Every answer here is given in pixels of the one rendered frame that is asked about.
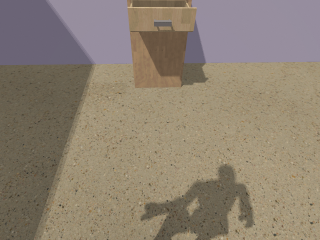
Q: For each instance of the cabinet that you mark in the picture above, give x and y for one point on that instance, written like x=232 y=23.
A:
x=158 y=57

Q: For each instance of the drawer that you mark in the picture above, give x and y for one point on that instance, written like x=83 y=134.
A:
x=142 y=13

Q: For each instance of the handle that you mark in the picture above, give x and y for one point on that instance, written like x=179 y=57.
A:
x=162 y=23

